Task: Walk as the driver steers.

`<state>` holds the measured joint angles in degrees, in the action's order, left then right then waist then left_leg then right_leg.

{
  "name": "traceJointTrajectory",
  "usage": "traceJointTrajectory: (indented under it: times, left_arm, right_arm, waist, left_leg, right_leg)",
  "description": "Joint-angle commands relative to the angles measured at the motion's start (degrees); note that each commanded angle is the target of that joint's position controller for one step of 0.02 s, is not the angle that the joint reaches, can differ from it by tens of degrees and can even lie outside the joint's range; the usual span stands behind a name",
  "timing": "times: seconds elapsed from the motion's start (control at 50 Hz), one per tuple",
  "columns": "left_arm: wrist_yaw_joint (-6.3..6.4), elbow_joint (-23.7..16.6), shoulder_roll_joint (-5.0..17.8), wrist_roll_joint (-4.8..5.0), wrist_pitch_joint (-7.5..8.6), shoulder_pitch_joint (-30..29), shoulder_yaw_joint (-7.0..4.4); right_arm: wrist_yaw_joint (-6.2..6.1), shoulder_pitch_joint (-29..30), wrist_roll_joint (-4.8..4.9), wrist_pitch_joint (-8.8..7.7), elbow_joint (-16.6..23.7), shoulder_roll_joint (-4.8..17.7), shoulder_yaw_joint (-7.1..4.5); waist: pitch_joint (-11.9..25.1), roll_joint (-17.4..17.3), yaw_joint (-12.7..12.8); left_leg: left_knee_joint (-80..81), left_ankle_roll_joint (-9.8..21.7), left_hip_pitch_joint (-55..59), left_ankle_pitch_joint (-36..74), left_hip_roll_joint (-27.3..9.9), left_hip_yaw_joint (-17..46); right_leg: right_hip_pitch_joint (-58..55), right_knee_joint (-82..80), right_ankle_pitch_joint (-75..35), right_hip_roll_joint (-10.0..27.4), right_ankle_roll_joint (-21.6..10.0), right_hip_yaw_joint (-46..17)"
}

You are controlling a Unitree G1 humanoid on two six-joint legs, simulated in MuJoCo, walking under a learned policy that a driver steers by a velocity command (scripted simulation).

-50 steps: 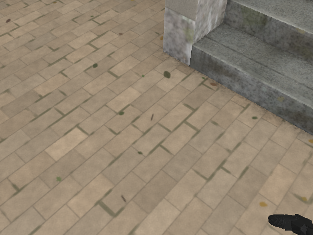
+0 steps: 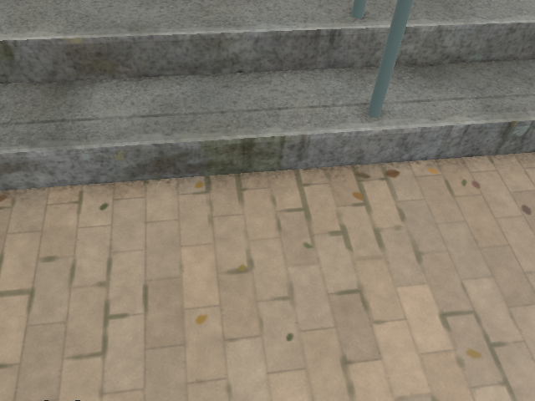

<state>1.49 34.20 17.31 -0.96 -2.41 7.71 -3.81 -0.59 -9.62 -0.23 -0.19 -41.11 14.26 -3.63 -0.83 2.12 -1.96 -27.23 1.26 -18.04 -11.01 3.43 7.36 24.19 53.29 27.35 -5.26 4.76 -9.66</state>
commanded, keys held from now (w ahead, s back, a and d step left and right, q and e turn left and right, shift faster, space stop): q+shift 0.76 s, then w+q+shift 0.04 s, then w+e+shift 0.20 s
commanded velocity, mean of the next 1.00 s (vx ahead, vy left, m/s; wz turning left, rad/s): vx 0.09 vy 0.00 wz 0.66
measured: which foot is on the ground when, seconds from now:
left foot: down 0.00-0.18, up 0.20-0.58, down 0.60-1.00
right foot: up 0.00-0.16, down 0.18-0.62, up 0.64-1.00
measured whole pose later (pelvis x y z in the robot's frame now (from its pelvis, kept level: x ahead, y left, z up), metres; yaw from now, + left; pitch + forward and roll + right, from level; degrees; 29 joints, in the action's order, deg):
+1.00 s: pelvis +0.04 +0.08 +0.01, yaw +43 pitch +3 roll -1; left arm -0.6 40.7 17.9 1.2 3.0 12.1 -3.4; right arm -0.2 -13.4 0.1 -2.3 -35.2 16.7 -2.0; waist 3.0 0.4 -1.0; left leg -23.8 3.7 -12.7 -14.0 3.7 6.7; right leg 29.9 44.3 9.7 2.3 1.8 -1.0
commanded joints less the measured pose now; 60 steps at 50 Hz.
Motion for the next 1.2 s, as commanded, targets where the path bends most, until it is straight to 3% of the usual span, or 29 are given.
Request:
traceJointTrajectory:
  times: [0.02,0.08,0.14,0.16,0.18,0.2,0.22,0.24,0.26,0.3,0.34,0.4,0.48,0.54,0.58,0.6,0.62,0.64,0.66,0.68,0.7,0.72,0.76,0.8,0.84,0.88,0.96,1.1,1.2]
  left_arm:
    - [0.14,-4.04,2.25,0.45,1.49,-2.52,-0.79]
    - [0.51,-2.8,3.18,2.17,2.16,-1.7,-1.41]
    - [0.11,-0.42,3.34,2.47,3.2,1.75,-1.98]
    - [-0.09,0.97,3.77,2.41,3.41,4.11,-2.36]
    - [-0.06,1.86,5.56,1.99,3.33,5.85,-3.01]
    - [0.19,1.42,9.11,0.51,2.9,5.43,-3.69]
    - [-0.3,0.9,10.32,-2.17,2.9,2.21,-3.97]
    - [-0.05,-0.5,6.92,-2.12,3.25,-0.78,-3.07]
    - [0.53,-1.07,4.09,-1.5,3.34,-3.57,-2.25]
    - [1.22,-0.89,3.13,0.5,3.37,-4.93,-1.74]
    - [1.67,-0.15,4.1,0.35,2.88,-2.44,-1.89]
    - [1.88,1.01,6.03,-0.08,1.9,1.64,-2.43]
    - [0.85,1.42,9.58,0.72,1.77,0.81,-3.6]
    - [-0.41,2.09,10.42,2.35,2.66,0.01,-4.15]
    - [-0.93,2.72,9.81,3.46,3.34,-0.92,-4.18]
    - [-1.37,3.81,7.88,3.33,3.78,1.23,-3.7]
    - [-1.5,1.31,3.83,0.42,4.17,1.17,-2.44]
    - [-1.19,-1.79,2.74,-1.12,4.78,0.26,-1.52]
    - [-0.96,-1.22,6.7,0.05,4.74,-3.93,-2.38]
    - [-0.61,-1.98,6.75,0.91,4.75,-5.79,-2.28]
    - [0.13,-0.9,6.7,0.36,4.56,-4.72,-2.43]
    - [0.69,-0.78,7.61,-0.23,4.21,-4.16,-2.77]
    - [0.32,0.34,6.72,-0.36,3.89,-2.0,-2.62]
    - [-0.54,1.24,5.85,0.39,4.36,-0.42,-2.14]
    - [-1.29,2.04,5.58,1.27,4.73,-0.07,-1.71]
    - [-1.77,1.93,4.68,1.27,5.65,-1.46,-1.01]
    - [-2.07,0.26,5.45,2.37,6.88,-3.97,-0.46]
    - [-3.59,-2.28,4.05,3.15,7.18,-3.76,0.81]
    - [-4.55,-3.77,3.68,3.49,6.5,-3.92,1.81]
  right_arm:
    - [-0.39,3.08,1.21,0.91,5.37,12.0,-2.91]
    - [-0.76,0.38,1.36,1.55,5.93,12.59,-3.63]
    - [-1.34,1.6,2.73,2.14,6.69,12.03,-4.06]
    - [-1.68,2.24,3.26,2.4,7.07,11.67,-4.12]
    - [-1.96,1.66,3.21,2.48,7.31,10.19,-3.82]
    - [-1.81,0.64,2.76,2.38,7.96,6.84,-3.0]
    - [-1.42,0.46,2.68,1.52,9.52,8.73,-3.75]
    - [-1.14,-1.12,1.64,1.29,8.19,12.97,-5.05]
    - [-0.89,-2.4,1.85,1.7,6.79,13.4,-5.5]
    - [-0.78,-4.1,1.53,3.04,5.86,10.24,-4.66]
    - [-0.11,-0.98,1.99,3.22,7.96,7.98,-3.46]
    - [0.9,4.13,1.95,3.08,11.42,6.71,-2.26]
    - [2.21,4.66,1.57,3.18,13.39,6.64,-1.84]
    - [2.59,3.33,1.73,4.22,13.4,7.97,-2.6]
    - [2.43,-1.62,1.8,4.75,12.09,9.12,-3.76]
    - [1.38,-8.34,1.51,4.56,9.96,12.0,-5.27]
    - [0.14,-12.51,2.03,4.15,10.29,19.67,-7.22]
    - [0.5,-8.27,-0.64,2.43,13.22,23.31,-6.97]
    - [1.3,-7.2,-0.48,1.11,13.4,18.29,-5.75]
    - [1.06,-5.26,0.34,0.4,12.34,16.02,-4.88]
    - [0.58,-2.11,1.52,0.5,12.34,14.55,-4.52]
    - [0.01,1.09,2.03,0.89,12.94,13.68,-4.07]
    - [-0.87,3.13,1.07,1.37,13.79,13.92,-3.94]
    - [-1.12,0.45,1.81,0.97,13.14,13.56,-3.8]
    - [-1.02,-0.14,1.53,0.15,12.46,12.94,-2.95]
    - [-0.65,-2.55,0.74,-0.99,10.51,11.7,-2.05]
    - [0.19,-5.73,0.14,-2.98,8.57,13.14,-1.62]
    - [1.0,-7.61,0.35,-4.96,5.97,13.14,-1.56]
    - [1.31,-8.14,0.67,-4.6,3.83,13.81,-2.33]
  waist:
    - [3.12,-11.21,1.21]
    - [5.31,-14.2,0.52]
    - [7.14,-14.46,2.66]
    - [8.2,-13.8,3.76]
    - [9.77,-11.69,3.76]
    - [8.82,1.22,2.55]
    - [5.74,15.19,1.54]
    - [4.67,9.21,0.91]
    - [4.38,5.41,-0.28]
    - [2.97,4.82,-0.31]
    - [1.43,5.42,1.65]
    - [1.72,5.94,4.95]
    - [2.1,6.45,4.66]
    - [2.54,7.37,3.44]
    - [4.78,6.26,0.04]
    - [7.86,1.16,-2.95]
    - [9.27,-13.9,-3.06]
    - [18.38,-21.74,-0.73]
    - [17.65,-11.61,-4.11]
    - [11.91,-9.89,-2.08]
    - [8.27,-5.62,0.14]
    - [6.64,-6.62,1.68]
    - [7.21,-7.64,3.28]
    - [9.55,-7.15,2.55]
    - [8.31,-10.78,1.51]
    - [6.61,-11.76,-0.22]
    - [1.63,-11.94,-2.7]
    - [-2.63,-8.43,-3.43]
    - [-4.23,-6.35,-2.68]
  left_leg:
    - [7.11,9.1,6.23,11.39,-8.53,15.95]
    - [7.18,9.98,12.08,9.96,-9.98,22.28]
    - [5.94,8.59,11.75,11.58,-8.84,24.25]
    - [4.84,6.81,8.2,9.89,-7.47,23.04]
    - [1.67,4.17,0.92,4.6,-5.25,20.5]
    - [-9.77,0.85,-11.27,-8.72,0.55,11.84]
    - [-19.84,-1.89,-20.2,-23.59,3.82,3.12]
    - [-31.19,-3.88,-20.24,-22.34,-0.83,2.82]
    - [-36.01,-4.53,-19.58,-18.8,-1.25,1.69]
    - [-43.09,-6.12,-22.67,-12.74,-2.43,-0.07]
    - [-41.54,-7.38,-24.36,-9.07,-4.34,-4.06]
    - [-33.74,-8.11,-25.2,-7.41,-6.86,-6.59]
    - [-23.82,-6.15,-17.62,-7.72,-7.85,-9.91]
    - [-15.79,-3.51,-10.02,-7.36,-6.18,-12.89]
    - [-5.92,-0.45,0.03,-3.26,-3.35,-14.33]
    - [0.52,2.7,12.49,6.17,-1.53,-11.84]
    - [1.64,8.84,27.08,35.35,-13.61,7.9]
    - [3.95,23.31,29.35,33.7,-26.64,31.05]
    - [6.49,21.97,26.08,25.8,-24.9,25.96]
    - [7.15,18.27,20.99,18.89,-21.33,21.05]
    - [7.56,14.59,16.45,13.34,-17.51,17.36]
    - [7.78,12.88,12.21,12.59,-15.5,15.27]
    - [7.67,12.32,7.55,15.71,-12.65,13.53]
    - [10.95,12.4,7.38,-9.79,-10.82,15.78]
    - [13.24,12.19,7.72,-20.97,-12.41,16.7]
    - [13.69,11.4,7.19,-19.67,-13.0,15.29]
    - [15.8,11.57,9.48,-23.82,-16.93,16.38]
    - [18.14,10.25,16.55,-18.07,-20.84,8.44]
    - [18.73,8.49,19.61,-11.96,-21.32,0.0]
  right_leg:
    - [-0.58,-8.46,1.34,0.71,1.46,5.84]
    - [-1.76,-16.64,-0.02,-0.32,0.44,4.01]
    - [-8.37,-29.14,-7.59,-0.66,-1.71,3.67]
    - [-14.73,-34.75,-13.58,0.46,-2.83,4.09]
    - [-23.44,-35.36,-17.63,5.17,-4.5,2.33]
    - [-29.31,-35.06,-25.77,16.62,-9.85,-7.61]
    - [-23.93,-35.56,-39.6,27.41,-17.79,-16.89]
    - [-22.01,-34.99,-44.65,28.61,-19.47,-13.53]
    - [-20.89,-33.82,-44.68,24.57,-16.96,-7.41]
    - [-21.86,-31.85,-48.02,20.28,-14.39,0.14]
    - [-21.62,-32.68,-49.38,18.84,-15.0,4.75]
    - [-25.55,-33.19,-46.24,20.58,-16.41,6.33]
    - [-23.12,-32.85,-45.47,22.71,-15.85,10.64]
    - [-21.29,-29.31,-46.32,23.23,-13.48,14.23]
    - [-19.21,-20.29,-49.48,21.96,-10.23,17.97]
    - [-12.52,-9.1,-46.5,18.44,-6.5,20.81]
    - [7.23,8.74,-6.28,11.77,-1.3,21.75]
    - [18.73,23.38,13.54,4.09,0.62,10.04]
    - [19.26,24.73,10.34,6.31,-0.28,3.72]
    - [19.27,21.85,5.4,7.04,-1.76,3.47]
    - [18.41,16.94,0.61,8.39,-2.06,3.31]
    - [16.06,12.97,-2.84,8.44,-1.96,3.31]
    - [11.23,10.97,-7.19,5.98,-1.03,4.04]
    - [9.74,3.74,-11.03,5.14,-0.87,3.84]
    - [10.68,-1.4,-13.52,6.06,-0.5,5.72]
    - [9.29,-5.97,-17.13,7.53,-0.61,6.91]
    - [13.88,-9.06,-18.28,9.51,-3.16,7.42]
    - [21.34,-9.84,-16.56,11.56,-6.24,7.36]
    - [20.4,-9.27,-12.99,12.81,-8.61,10.62]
